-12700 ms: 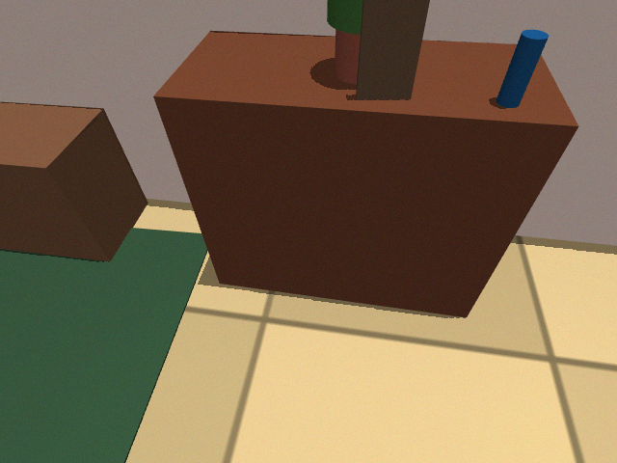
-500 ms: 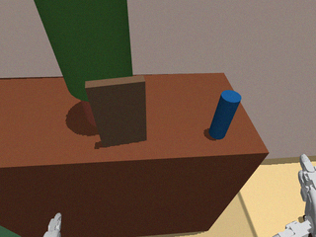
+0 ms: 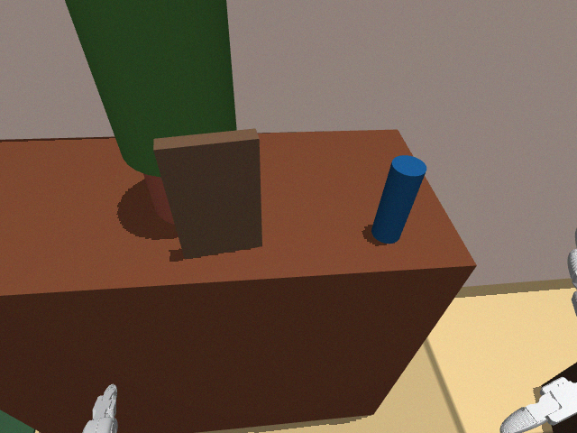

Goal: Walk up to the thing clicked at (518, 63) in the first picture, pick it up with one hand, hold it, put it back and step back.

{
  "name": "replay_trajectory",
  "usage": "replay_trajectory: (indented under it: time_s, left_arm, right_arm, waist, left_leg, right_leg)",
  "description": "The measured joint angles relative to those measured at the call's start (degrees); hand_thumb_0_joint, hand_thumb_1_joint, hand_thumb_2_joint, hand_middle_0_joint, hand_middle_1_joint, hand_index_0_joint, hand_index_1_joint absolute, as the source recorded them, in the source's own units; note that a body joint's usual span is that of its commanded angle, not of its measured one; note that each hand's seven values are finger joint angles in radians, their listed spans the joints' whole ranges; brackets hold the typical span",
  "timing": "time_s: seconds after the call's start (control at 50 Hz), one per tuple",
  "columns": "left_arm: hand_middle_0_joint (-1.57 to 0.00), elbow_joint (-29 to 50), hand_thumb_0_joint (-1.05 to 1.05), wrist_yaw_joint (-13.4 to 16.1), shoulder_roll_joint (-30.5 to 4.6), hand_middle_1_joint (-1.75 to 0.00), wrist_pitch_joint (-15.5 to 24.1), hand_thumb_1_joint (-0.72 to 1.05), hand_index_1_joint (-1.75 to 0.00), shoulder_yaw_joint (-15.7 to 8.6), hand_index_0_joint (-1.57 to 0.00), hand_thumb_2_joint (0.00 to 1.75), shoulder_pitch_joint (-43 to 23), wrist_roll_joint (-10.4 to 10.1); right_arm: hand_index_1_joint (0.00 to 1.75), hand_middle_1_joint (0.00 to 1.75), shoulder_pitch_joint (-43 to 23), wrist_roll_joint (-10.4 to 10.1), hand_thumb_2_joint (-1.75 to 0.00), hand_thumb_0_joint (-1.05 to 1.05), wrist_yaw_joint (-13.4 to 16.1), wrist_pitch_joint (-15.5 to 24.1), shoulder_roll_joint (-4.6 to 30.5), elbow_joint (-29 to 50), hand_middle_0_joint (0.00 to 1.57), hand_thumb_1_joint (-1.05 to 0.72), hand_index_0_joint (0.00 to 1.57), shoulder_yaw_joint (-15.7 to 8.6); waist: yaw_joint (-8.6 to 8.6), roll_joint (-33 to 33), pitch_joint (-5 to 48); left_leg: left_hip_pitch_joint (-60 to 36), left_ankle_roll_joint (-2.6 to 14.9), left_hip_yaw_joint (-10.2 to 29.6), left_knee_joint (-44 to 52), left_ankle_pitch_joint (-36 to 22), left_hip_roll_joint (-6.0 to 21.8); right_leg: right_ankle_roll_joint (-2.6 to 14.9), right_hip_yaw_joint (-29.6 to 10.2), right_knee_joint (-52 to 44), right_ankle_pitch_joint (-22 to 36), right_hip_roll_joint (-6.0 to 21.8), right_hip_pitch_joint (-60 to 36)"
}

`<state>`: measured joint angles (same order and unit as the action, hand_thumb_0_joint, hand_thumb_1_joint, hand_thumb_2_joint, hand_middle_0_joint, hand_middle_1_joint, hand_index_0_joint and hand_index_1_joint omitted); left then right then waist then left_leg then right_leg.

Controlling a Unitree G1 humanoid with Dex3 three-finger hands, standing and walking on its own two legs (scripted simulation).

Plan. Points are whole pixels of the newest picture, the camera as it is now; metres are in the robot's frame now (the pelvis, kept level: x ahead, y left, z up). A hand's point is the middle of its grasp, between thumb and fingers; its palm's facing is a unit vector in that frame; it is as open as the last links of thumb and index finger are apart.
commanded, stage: rise first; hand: right
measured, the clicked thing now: (396, 202) +0.44 -0.17 +0.09
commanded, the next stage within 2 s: go down in 0.48 s
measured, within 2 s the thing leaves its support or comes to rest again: neither
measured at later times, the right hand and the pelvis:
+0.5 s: hand (556, 324) +0.19 -0.23 +0.17, palm faces +0.34 +0.83 -0.45, open 17.6 cm; pelvis +0.00 +0.00 +0.00, yaw +0 degrees
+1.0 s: hand (564, 276) +0.24 -0.27 +0.18, palm faces +0.31 +0.88 -0.36, open 17.6 cm; pelvis +0.00 +0.00 +0.00, yaw +0 degrees
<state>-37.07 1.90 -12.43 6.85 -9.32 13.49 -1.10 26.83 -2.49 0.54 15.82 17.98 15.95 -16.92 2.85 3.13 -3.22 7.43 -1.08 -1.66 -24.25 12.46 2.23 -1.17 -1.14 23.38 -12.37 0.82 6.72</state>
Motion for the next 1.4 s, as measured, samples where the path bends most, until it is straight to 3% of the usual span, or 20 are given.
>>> replay_trajectory:
  time_s: [0.44,0.64,0.72,0.8,0.9,1.14,1.26,1.4]
  left_arm:
    - [-0.06,1.62,-0.01,-0.39,-0.09,-0.05,0.90,-0.54,-0.06,-0.87,-0.05,0.06,0.68,-0.28]
    - [-0.06,1.26,-0.01,-0.54,-0.07,-0.06,0.33,-0.54,-0.06,-1.07,-0.05,0.07,0.32,-0.09]
    - [-0.06,-0.78,-0.01,-0.74,0.75,-0.05,0.38,-0.53,-0.05,-0.92,-0.06,0.06,-0.84,0.69]
    - [-0.06,-3.29,-0.01,-0.39,1.01,-0.05,-0.09,-0.53,-0.05,-1.36,-0.06,0.05,-2.24,1.02]
    - [-0.05,-4.60,-0.01,1.28,0.77,-0.05,0.00,-0.52,-0.04,0.46,-0.06,0.04,-3.45,0.59]
    - [-0.05,-5.03,-0.01,5.36,-0.21,-0.04,1.42,-0.52,-0.03,4.08,-0.06,0.04,-2.90,-0.18]
    - [-0.05,-5.56,-0.01,6.30,-1.33,-0.04,1.66,-0.53,-0.04,5.05,-0.05,0.05,-2.28,-0.16]
    - [-0.05,-5.76,-0.01,7.13,-1.43,-0.04,2.63,-0.53,-0.04,5.31,-0.05,0.05,-2.32,0.41]
  right_arm:
    - [0.05,0.05,-0.72,-0.41,-0.03,-0.01,-0.57,3.55,1.12,4.01,0.06,0.57,0.06,-2.75]
    - [0.05,0.05,0.33,-0.29,-0.04,-0.01,-0.86,4.38,0.82,6.22,0.06,0.56,0.06,-2.86]
    - [0.05,0.05,-0.37,0.30,-0.04,-0.01,-1.75,6.60,-0.11,4.56,0.06,0.56,0.06,-3.52]
    - [0.05,0.05,-3.32,-0.60,-0.04,-0.01,-2.88,6.55,0.16,0.97,0.05,0.58,0.06,-5.37]
    - [0.05,0.06,-10.05,-3.10,-0.04,-0.01,-6.12,4.53,1.39,-4.67,0.04,0.60,0.06,-7.85]
    - [0.05,0.05,-23.89,-10.53,-0.04,-0.02,-18.79,-6.03,7.84,-20.23,0.05,0.58,0.06,-13.05]
    - [0.05,0.05,-26.05,-11.65,-0.04,-0.02,-22.19,-8.76,8.69,-21.98,0.05,0.58,0.06,-13.48]
    - [0.05,0.05,-27.79,-12.65,-0.04,-0.02,-23.90,-10.45,9.67,-23.81,0.05,0.58,0.06,-14.52]
  waist:
    - [-0.04,0.01,-0.27]
    - [-0.10,0.31,0.17]
    - [-0.33,-0.28,1.16]
    - [-0.54,-0.45,1.68]
    - [-0.75,-0.52,1.62]
    - [-1.70,-0.84,3.46]
    - [-1.32,-0.96,3.78]
    - [-1.13,-1.12,3.83]
  left_leg:
    - [-0.16,0.08,-0.09,0.32,-0.30,-0.14]
    - [-0.19,0.04,-0.18,0.08,0.06,-0.06]
    - [0.76,0.12,-0.07,-1.05,0.66,-0.16]
    - [1.15,0.19,-0.21,-1.71,1.03,-0.26]
    - [1.33,0.25,-0.50,-1.68,0.98,-0.33]
    - [1.81,0.05,-0.35,-0.93,0.84,-0.10]
    - [2.57,-0.12,-0.03,-1.29,1.02,-0.02]
    - [3.51,-0.11,-0.14,-1.86,1.26,-0.15]
  right_leg:
    - [-0.07,-0.06,-0.16,0.22,0.14,-0.07]
    - [-0.06,-0.15,-0.04,-0.03,0.07,-0.11]
    - [-0.19,-0.06,0.84,-0.54,0.19,0.67]
    - [-0.28,-0.22,1.64,-0.96,0.29,1.17]
    - [-0.37,-0.52,1.86,-0.94,0.36,1.57]
    - [-0.17,-0.34,1.17,-0.88,0.13,2.04]
    - [0.04,-0.04,1.89,-1.36,0.04,2.86]
    - [0.05,-0.16,2.98,-1.85,0.17,4.08]
